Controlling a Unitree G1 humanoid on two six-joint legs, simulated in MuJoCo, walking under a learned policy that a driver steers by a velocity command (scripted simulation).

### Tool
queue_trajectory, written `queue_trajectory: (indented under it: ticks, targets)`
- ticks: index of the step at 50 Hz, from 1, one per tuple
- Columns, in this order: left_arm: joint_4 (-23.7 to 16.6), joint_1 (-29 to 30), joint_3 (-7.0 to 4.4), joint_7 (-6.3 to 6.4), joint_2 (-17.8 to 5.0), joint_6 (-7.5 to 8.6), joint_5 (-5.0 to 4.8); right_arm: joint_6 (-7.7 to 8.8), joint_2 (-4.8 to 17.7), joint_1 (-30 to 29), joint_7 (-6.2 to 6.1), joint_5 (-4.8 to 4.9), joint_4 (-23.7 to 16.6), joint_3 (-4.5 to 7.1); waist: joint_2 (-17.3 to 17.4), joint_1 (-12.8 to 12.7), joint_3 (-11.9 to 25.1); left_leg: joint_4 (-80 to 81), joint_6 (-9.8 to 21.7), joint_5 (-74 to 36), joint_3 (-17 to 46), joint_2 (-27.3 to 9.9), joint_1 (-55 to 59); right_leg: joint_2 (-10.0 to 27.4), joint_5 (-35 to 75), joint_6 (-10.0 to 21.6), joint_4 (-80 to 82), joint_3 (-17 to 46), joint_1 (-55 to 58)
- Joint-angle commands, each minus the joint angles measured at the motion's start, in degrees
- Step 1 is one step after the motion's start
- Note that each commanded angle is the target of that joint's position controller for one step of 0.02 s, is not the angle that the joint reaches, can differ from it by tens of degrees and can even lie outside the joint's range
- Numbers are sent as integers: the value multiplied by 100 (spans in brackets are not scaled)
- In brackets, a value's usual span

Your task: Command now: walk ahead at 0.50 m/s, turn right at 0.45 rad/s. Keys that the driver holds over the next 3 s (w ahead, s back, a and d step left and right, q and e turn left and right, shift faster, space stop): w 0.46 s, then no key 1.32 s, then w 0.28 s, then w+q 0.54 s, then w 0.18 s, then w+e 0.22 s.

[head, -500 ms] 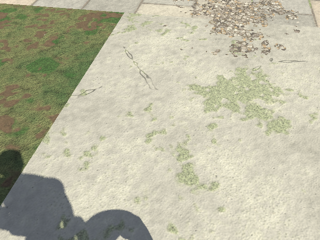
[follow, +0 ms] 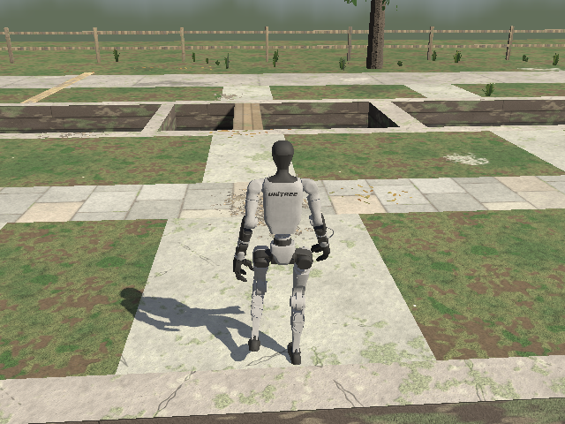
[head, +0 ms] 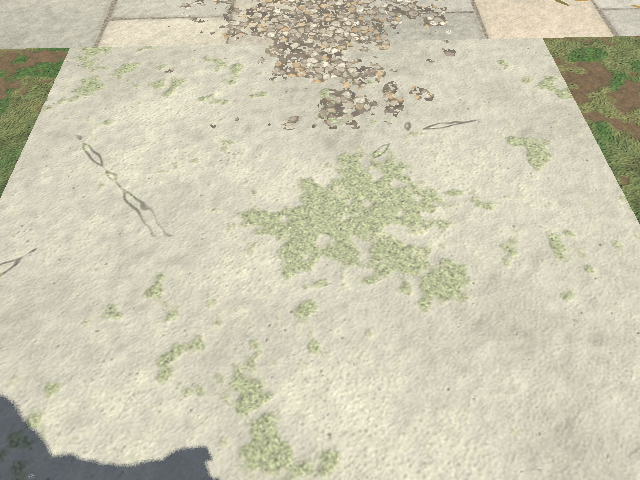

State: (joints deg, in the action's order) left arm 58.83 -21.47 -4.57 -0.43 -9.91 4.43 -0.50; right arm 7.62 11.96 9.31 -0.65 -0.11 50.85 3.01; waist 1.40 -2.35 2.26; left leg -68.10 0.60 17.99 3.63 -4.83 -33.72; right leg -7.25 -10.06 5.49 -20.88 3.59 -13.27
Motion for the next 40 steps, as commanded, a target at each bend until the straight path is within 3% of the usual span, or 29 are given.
queue_trajectory:
  ticks: [1,3,6,9,11,12,13,14,15,16,17,18,20,21,23,24,26,28,31,33,35,36,37,38,39,40]
  targets:
    - [-917,909,-60,153,-821,61,-30,111,341,-381,-168,91,-545,95,-120,406,-157,1263,-229,-630,-89,-235,-431,1652,1295,1038,923,1425,-462]
    - [-859,449,-81,198,-899,37,24,66,47,-836,-118,13,-595,-3,-375,153,-196,2413,-214,-1666,-311,21,365,1278,1007,844,955,968,-1053]
    - [-778,6,-120,167,-970,67,-69,-11,284,-1256,-60,116,-657,34,-588,-92,-241,3169,-171,-2341,-270,203,624,1394,535,807,937,1097,-718]
    - [-716,-206,-130,178,-910,42,-122,11,513,-1601,-6,129,-793,75,-481,-185,-317,3745,-10,-2017,-196,203,354,1683,492,689,502,1374,227]
    - [-742,-144,-164,203,-1006,2,-81,54,698,-1432,18,86,-778,142,-583,-22,-239,4002,147,-1569,-323,347,696,1689,1347,567,24,1383,587]
    - [-781,-97,-153,203,-978,-12,-56,75,806,-985,9,57,-662,206,-596,212,8,4144,281,-1427,-448,484,1262,1498,2264,471,-500,1271,701]
    - [-886,79,-112,184,-860,1,-18,103,1021,-67,6,-9,-432,301,-535,617,582,3949,553,-1557,-146,179,2516,1198,2687,311,-1534,1025,299]
    - [-990,-90,-26,171,-602,50,109,83,1399,1019,8,-27,-275,390,231,877,1465,3778,1026,-1671,1132,-860,4329,677,1089,33,-3329,547,-910]
    - [-949,-789,65,115,-318,156,-73,14,1574,1377,62,11,-100,447,2024,652,1877,4784,1856,-435,3671,-1832,5566,102,-1997,-315,-4933,296,-2725]
    - [-915,-422,-29,102,-807,207,-153,-43,1089,1203,36,80,-181,341,1301,774,1404,5106,1688,772,4009,-1716,5302,484,-1929,-297,-5695,592,-3502]
    - [-1141,367,-71,95,-1027,209,-141,-83,855,689,18,80,-321,271,584,795,694,5173,1432,695,3135,-1525,4464,775,-1337,-265,-5754,410,-3696]
    - [-1264,777,-72,132,-978,181,-71,-109,804,298,48,-5,-408,222,44,628,326,5314,1346,58,2493,-1330,3545,1028,-877,-259,-5582,202,-3431]
    - [-1364,776,-104,171,-803,109,29,-93,596,39,109,-98,-374,145,81,271,85,5562,1244,-790,1716,-924,2494,1317,-550,-251,-5019,169,-2809]
    - [-1373,691,-98,177,-702,73,1,-91,511,96,136,-76,-314,123,241,198,80,5650,1227,-986,1438,-789,2336,1356,-533,-260,-4781,110,-2663]
    - [-1462,839,-83,193,-641,42,19,-86,647,291,120,-29,-216,151,278,182,28,5775,1270,-1564,1086,-727,2270,1425,-281,-334,-4276,12,-2781]
    - [-1539,1020,-75,205,-643,38,50,-92,755,334,89,-29,-205,170,224,181,-15,5754,1292,-2363,919,-743,2246,1421,-98,-414,-3917,-36,-2814]
    - [-1625,1306,-6,205,-515,40,88,-138,835,410,32,-23,-163,178,151,198,22,5589,1180,-3767,413,-613,2167,1333,348,-524,-3034,-146,-2499]
    - [-1685,1602,55,178,-407,34,64,-188,900,560,3,30,-105,182,244,296,122,5439,1008,-4270,10,-424,2118,1138,857,-549,-2264,-292,-2009]
    - [-1778,1988,62,134,-506,-13,19,-278,941,839,-24,80,25,178,352,457,183,5185,964,-4123,-20,-460,2435,943,1232,-566,-1565,-297,-1709]
    - [-1862,2153,56,88,-586,-4,40,-336,929,873,-40,92,74,174,410,492,173,4884,940,-4041,113,-572,2709,873,1078,-477,-1203,-267,-1620]
    - [-1810,1911,18,50,-692,47,92,-366,943,704,-63,144,59,176,415,281,283,4410,794,-3773,204,-534,2829,773,1262,-296,-504,-296,-1068]
    - [-1674,1593,-42,68,-852,66,146,-358,905,756,-68,135,60,167,295,186,436,3999,640,-3687,150,-303,2787,725,1881,-170,-141,-325,-462]
    - [-1591,1127,-132,115,-1223,86,230,-296,777,854,-72,23,11,125,-22,128,885,3262,384,-2988,-56,12,2221,1320,4180,93,-543,174,689]
    - [-1568,805,-109,158,-1303,45,317,-209,295,1535,-45,-31,117,-15,-979,275,1577,1982,10,-624,-271,465,775,2500,6184,1009,-1053,1202,2474]
    - [-1455,504,2,127,-842,-17,196,-240,395,1658,-9,8,193,-49,-1644,67,2137,1052,-224,1828,-46,496,488,3051,6169,1576,-790,1938,2618]
    - [-1476,657,71,88,-672,-73,123,-335,741,1441,13,83,153,58,-1248,86,1859,696,-297,2238,122,324,224,2846,4833,1454,-602,1902,2206]
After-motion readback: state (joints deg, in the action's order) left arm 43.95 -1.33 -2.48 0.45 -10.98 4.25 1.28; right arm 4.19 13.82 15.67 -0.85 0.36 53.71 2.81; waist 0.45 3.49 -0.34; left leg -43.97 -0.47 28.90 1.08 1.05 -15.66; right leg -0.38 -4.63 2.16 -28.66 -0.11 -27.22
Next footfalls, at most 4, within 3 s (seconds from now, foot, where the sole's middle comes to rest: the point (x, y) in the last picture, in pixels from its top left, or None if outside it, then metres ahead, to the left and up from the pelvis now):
0.26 left None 0.32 0.14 -0.78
0.74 right None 0.51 -0.10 -0.78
1.02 left None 0.46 0.16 -0.78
2.50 left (289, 334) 0.87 0.15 -0.78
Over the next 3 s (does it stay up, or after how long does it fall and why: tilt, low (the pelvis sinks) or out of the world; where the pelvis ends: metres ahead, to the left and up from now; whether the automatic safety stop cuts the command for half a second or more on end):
stays up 0.99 0.09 -0.01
